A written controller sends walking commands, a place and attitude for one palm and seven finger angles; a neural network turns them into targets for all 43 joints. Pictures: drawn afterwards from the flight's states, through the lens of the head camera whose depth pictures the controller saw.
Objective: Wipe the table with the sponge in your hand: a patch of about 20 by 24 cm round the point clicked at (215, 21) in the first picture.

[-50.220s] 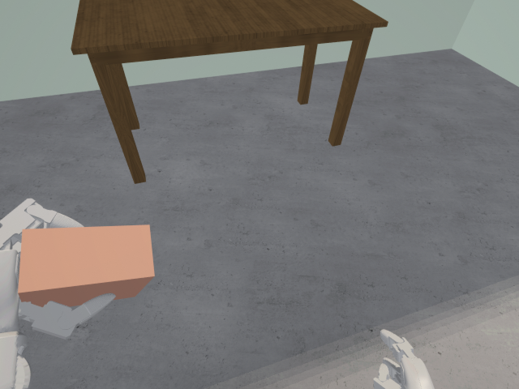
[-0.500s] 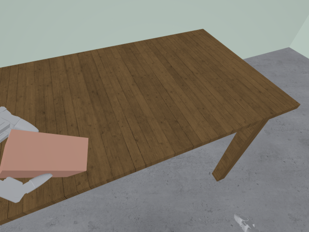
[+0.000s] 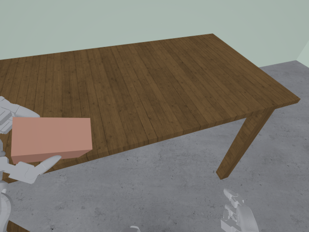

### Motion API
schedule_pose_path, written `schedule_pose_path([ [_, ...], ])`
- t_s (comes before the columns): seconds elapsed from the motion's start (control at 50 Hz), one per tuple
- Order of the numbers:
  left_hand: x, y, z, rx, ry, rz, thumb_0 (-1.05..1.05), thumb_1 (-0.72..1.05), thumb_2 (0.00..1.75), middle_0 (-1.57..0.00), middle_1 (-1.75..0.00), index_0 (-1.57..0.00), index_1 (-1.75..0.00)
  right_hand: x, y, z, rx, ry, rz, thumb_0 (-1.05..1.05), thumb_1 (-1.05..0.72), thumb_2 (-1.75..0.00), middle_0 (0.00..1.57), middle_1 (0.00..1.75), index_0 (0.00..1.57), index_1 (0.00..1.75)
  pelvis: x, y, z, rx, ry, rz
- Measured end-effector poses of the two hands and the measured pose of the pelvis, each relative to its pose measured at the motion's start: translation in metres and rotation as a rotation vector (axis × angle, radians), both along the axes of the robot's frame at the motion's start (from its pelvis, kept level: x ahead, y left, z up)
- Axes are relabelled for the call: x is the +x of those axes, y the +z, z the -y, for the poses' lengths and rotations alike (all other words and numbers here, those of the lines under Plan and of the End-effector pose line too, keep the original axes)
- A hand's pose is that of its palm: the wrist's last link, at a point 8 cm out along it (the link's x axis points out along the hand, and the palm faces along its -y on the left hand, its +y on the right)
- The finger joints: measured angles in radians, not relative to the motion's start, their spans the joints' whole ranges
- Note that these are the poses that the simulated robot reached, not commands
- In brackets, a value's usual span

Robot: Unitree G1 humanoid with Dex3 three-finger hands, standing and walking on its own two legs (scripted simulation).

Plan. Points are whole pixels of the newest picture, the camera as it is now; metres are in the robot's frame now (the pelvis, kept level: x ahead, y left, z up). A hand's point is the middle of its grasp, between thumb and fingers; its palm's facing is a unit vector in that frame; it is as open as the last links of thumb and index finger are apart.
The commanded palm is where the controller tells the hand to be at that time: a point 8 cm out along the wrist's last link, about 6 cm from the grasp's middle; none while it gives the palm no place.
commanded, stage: step back with the hand held close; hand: left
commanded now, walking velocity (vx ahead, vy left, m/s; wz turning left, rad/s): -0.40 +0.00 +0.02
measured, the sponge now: (63, 140) +0.24 +0.22 +0.17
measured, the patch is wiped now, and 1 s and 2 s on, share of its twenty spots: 0.90 0.90 0.90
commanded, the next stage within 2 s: stop stepping back and stand still in 0.22 s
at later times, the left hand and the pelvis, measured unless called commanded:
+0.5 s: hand out of the picture +0.06 +0.24 +0.21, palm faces +0.38 -0.83 -0.40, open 10.4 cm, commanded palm +0.02 +0.28 +0.22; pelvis -0.15 +0.00 +0.01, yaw -1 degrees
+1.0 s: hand out of the picture -0.06 +0.21 +0.22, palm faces +0.40 -0.86 -0.32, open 10.4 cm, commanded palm -0.11 +0.25 +0.22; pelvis -0.27 -0.03 +0.01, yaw +0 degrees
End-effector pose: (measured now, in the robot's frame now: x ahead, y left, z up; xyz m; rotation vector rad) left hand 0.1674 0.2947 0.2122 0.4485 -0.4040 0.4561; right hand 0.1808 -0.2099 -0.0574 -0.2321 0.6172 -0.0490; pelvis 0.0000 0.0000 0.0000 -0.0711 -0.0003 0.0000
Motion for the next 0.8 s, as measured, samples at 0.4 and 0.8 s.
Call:
schedule_pose_path([
  [0.4,-0.105,0.008,-0.007,0.072,-0.097,-0.061,-0.01,-0.55,1.06,-0.71,-1.33,-0.73,-1.33,-0.144,0.011,0.001,-0.006,-0.116,-0.07,0.01,-0.91,-0.9,0.2,0.3,0.2,0.3,-0.118,0.013,-0.016,0.057,-0.014,-0.001],
  [0.8,-0.236,-0.002,0.021,-0.004,-0.124,0.07,-0.01,-0.56,1.06,-0.71,-1.33,-0.74,-1.33,-0.273,0.002,0.052,-0.084,-0.151,-0.011,0.01,-0.91,-0.9,0.2,0.3,0.2,0.3,-0.24,-0.011,0.011,0.057,-0.008,-0.038],
])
